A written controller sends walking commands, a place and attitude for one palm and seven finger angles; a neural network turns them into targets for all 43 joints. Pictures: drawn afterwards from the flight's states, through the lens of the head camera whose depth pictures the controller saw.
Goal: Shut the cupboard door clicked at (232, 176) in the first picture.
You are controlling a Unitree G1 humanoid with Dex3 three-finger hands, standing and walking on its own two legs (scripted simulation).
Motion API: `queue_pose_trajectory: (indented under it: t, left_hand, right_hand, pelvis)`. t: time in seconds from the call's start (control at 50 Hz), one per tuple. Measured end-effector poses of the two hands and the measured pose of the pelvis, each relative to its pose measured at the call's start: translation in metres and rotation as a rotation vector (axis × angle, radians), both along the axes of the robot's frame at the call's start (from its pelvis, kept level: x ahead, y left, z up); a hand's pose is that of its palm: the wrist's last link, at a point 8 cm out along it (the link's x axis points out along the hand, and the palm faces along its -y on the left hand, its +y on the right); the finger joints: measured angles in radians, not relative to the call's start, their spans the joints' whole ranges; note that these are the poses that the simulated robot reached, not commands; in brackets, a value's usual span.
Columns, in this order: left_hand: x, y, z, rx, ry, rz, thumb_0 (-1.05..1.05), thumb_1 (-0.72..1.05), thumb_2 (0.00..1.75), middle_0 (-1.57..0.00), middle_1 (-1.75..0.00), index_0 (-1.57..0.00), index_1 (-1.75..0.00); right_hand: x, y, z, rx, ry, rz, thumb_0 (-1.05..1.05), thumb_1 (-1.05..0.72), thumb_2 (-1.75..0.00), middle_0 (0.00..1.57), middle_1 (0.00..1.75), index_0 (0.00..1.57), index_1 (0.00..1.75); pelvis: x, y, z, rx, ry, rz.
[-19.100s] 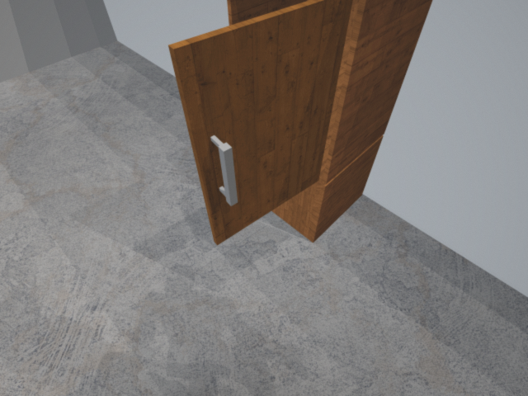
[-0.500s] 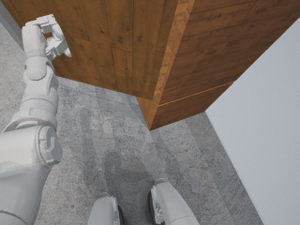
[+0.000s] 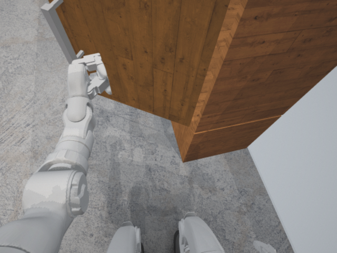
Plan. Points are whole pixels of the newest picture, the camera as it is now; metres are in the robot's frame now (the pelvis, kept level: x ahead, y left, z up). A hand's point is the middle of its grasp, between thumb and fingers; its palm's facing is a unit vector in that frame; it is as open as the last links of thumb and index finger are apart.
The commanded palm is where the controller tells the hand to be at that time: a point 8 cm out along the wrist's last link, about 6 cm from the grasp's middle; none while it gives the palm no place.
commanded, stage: draw the hand back to the body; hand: left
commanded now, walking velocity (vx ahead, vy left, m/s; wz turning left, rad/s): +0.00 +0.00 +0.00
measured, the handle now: (67, 35) +0.67 +0.22 +0.06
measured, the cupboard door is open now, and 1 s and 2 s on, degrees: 56 56 56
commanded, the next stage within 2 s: step back with the hand held close in 1.54 s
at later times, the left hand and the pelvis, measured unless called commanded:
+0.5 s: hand (51, 110) +0.38 +0.17 +0.15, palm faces +0.04 -1.00 -0.06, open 3.1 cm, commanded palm +0.33 +0.23 +0.16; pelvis +0.01 +0.00 +0.06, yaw +0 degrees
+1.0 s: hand out of the picture +0.26 +0.26 +0.22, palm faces +0.38 -0.86 -0.34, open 4.8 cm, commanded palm +0.21 +0.30 +0.25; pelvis +0.04 +0.01 +0.10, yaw +1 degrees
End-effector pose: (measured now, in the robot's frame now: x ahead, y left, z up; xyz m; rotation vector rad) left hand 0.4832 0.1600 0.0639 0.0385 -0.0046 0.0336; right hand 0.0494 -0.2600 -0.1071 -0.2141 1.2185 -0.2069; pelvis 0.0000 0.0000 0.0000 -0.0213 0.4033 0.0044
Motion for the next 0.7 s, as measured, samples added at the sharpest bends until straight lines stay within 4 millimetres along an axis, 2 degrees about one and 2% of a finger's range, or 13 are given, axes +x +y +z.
queue_pose_trajectory:
  t: [0.08, 0.18, 0.24, 0.3, 0.4, 0.48, 0.52, 0.62, 0.7]
  left_hand:
    - [-0.006, 0.008, 0.008, -0.001, -0.018, 0.005, 0.02, 0.90, 0.90, -1.30, -1.50, -1.30, -1.50]
    - [-0.034, 0.021, 0.024, 0.008, -0.010, 0.001, 0.02, 0.90, 0.90, -1.30, -1.50, -1.30, -1.50]
    - [-0.055, 0.029, 0.035, 0.001, -0.004, 0.010, 0.02, 0.90, 0.90, -1.30, -1.50, -1.30, -1.50]
    - [-0.074, 0.038, 0.048, -0.001, -0.014, 0.018, 0.02, 0.90, 0.90, -1.30, -1.50, -1.30, -1.50]
    - [-0.102, 0.053, 0.069, 0.003, -0.050, 0.006, 0.02, 0.90, 0.90, -1.30, -1.50, -1.30, -1.50]
    - [-0.125, 0.064, 0.081, -0.004, -0.050, -0.006, 0.02, 0.90, 0.90, -1.28, -1.47, -1.28, -1.48]
    - [-0.138, 0.068, 0.088, 0.059, -0.028, 0.011, 0.02, 0.90, 0.90, -1.25, -1.45, -1.25, -1.45]
    - [-0.169, 0.078, 0.105, 0.169, 0.030, 0.088, 0.02, 0.90, 0.90, -1.16, -1.34, -1.16, -1.34]
    - [-0.191, 0.092, 0.120, 0.196, 0.036, 0.163, 0.02, 0.89, 0.90, -1.06, -1.24, -1.06, -1.24]
  right_hand:
    - [-0.011, 0.006, -0.001, 0.027, 0.011, -0.027, 0.00, -0.91, -0.89, 0.20, 0.30, 0.20, 0.30]
    - [-0.023, 0.015, 0.010, 0.067, 0.026, -0.065, 0.00, -0.91, -0.89, 0.20, 0.30, 0.21, 0.30]
    - [-0.022, 0.017, 0.021, 0.072, 0.014, -0.069, 0.00, -0.91, -0.89, 0.20, 0.30, 0.21, 0.30]
    - [-0.013, 0.015, 0.033, 0.060, -0.023, -0.058, 0.00, -0.91, -0.89, 0.20, 0.30, 0.21, 0.30]
    - [0.019, 0.008, 0.053, 0.025, -0.134, -0.030, 0.01, -0.91, -0.89, 0.20, 0.30, 0.21, 0.30]
    - [0.056, 0.006, 0.068, 0.009, -0.252, 0.005, 0.01, -0.91, -0.89, 0.20, 0.30, 0.20, 0.30]
    - [0.076, 0.008, 0.077, 0.003, -0.303, 0.011, 0.01, -0.91, -0.89, 0.20, 0.30, 0.20, 0.30]
    - [0.126, 0.023, 0.103, 0.003, -0.422, 0.050, 0.01, -0.91, -0.89, 0.20, 0.30, 0.20, 0.30]
    - [0.158, 0.041, 0.121, 0.023, -0.499, 0.104, 0.01, -0.91, -0.89, 0.20, 0.30, 0.20, 0.30]
  pelvis:
    - [-0.001, 0.000, 0.003, 0.006, -0.012, -0.014]
    - [0.003, 0.001, 0.020, 0.012, -0.063, -0.030]
    - [0.006, 0.001, 0.032, 0.013, -0.103, -0.030]
    - [0.008, 0.001, 0.042, 0.012, -0.141, -0.024]
    - [0.012, 0.001, 0.053, 0.010, -0.199, -0.015]
    - [0.014, 0.004, 0.060, 0.010, -0.241, -0.010]
    - [0.016, 0.005, 0.065, 0.014, -0.269, -0.011]
    - [0.022, 0.008, 0.079, 0.019, -0.341, -0.002]
    - [0.027, 0.009, 0.087, 0.021, -0.388, 0.006]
